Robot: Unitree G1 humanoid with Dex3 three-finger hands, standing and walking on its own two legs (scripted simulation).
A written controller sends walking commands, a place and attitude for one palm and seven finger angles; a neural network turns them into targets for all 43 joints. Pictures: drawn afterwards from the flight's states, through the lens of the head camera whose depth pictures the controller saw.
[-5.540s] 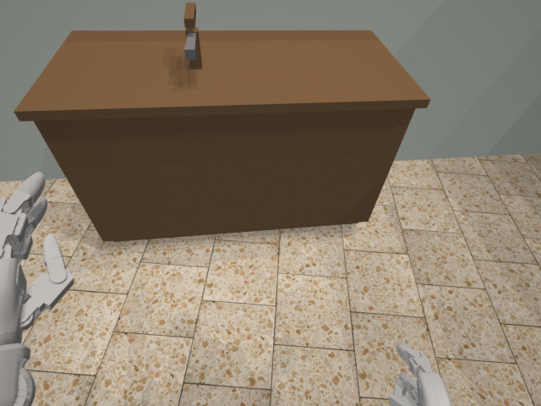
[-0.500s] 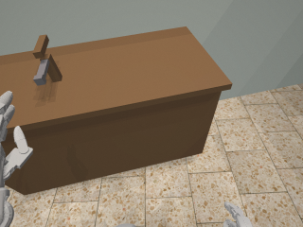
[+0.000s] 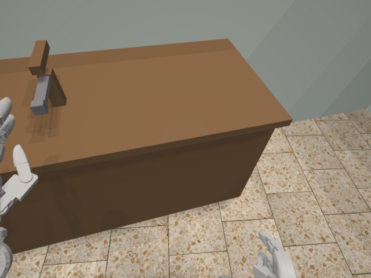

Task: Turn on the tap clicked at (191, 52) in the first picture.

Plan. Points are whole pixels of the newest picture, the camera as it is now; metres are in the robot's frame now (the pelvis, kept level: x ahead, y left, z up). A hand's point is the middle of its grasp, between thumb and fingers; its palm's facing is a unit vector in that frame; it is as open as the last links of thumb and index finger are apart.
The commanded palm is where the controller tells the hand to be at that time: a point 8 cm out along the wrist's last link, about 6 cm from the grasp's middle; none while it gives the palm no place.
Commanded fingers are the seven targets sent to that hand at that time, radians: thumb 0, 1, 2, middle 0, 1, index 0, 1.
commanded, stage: come to a stop and stand still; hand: left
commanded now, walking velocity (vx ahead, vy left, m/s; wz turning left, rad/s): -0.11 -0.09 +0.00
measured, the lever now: (39, 107) +0.46 +0.40 +0.08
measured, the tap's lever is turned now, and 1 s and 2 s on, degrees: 0 0 0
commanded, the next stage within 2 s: look again from close up in 0.92 s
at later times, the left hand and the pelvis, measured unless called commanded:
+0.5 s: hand (54, 202) +0.19 +0.21 +0.17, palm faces +0.38 -0.85 -0.37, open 7.4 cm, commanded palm +0.14 +0.25 +0.18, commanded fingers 0.00 0.90 0.90 -0.20 -0.30 -0.20 -0.30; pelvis -0.02 -0.03 +0.00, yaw +0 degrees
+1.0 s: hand (35, 215) +0.17 +0.23 +0.16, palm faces +0.39 -0.83 -0.40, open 7.4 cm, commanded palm +0.12 +0.26 +0.18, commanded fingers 0.00 0.90 0.90 -0.20 -0.30 -0.20 -0.30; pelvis -0.05 -0.01 +0.01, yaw +0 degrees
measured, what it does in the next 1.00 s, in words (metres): steps on the spot: right foot, then left foot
